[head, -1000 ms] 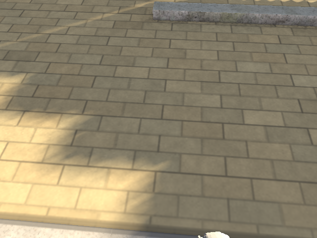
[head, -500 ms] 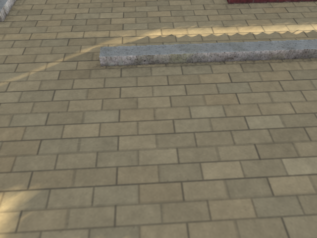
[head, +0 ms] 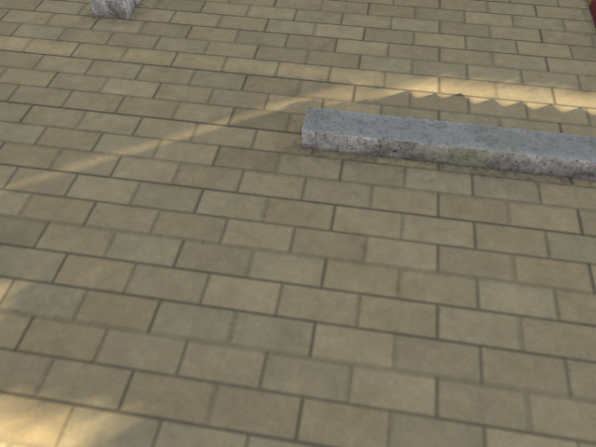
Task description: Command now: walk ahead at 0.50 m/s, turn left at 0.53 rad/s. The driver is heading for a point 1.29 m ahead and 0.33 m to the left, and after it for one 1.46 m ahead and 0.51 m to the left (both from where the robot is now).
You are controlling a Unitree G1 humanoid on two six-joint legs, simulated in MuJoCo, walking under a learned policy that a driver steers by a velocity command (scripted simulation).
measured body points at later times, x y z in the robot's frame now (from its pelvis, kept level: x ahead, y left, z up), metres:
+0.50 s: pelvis +0.27 -0.04 +0.00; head +0.29 -0.04 +0.45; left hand +0.29 +0.25 -0.10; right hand +0.50 -0.25 -0.10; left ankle +0.24 +0.10 -0.64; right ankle +0.32 -0.13 -0.74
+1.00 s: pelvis +0.47 +0.14 +0.00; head +0.49 +0.17 +0.45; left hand +0.44 +0.44 -0.11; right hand +0.72 -0.02 -0.10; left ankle +0.45 +0.21 -0.74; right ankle +0.56 +0.00 -0.65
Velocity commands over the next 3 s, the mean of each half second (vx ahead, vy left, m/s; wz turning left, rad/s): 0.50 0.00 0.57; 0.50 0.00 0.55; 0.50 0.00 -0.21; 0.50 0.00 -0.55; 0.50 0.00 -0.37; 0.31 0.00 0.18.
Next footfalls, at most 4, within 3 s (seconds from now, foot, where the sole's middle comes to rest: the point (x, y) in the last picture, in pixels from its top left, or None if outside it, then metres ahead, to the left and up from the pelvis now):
0.28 right None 0.36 -0.12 -0.77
0.82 left None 0.48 0.23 -0.77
1.36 right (216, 304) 0.87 0.23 -0.77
1.84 left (120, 254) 1.04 0.51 -0.77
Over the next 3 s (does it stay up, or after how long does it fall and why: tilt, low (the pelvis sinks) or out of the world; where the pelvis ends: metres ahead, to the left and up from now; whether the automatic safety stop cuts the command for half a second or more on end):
stays up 1.45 0.37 -0.01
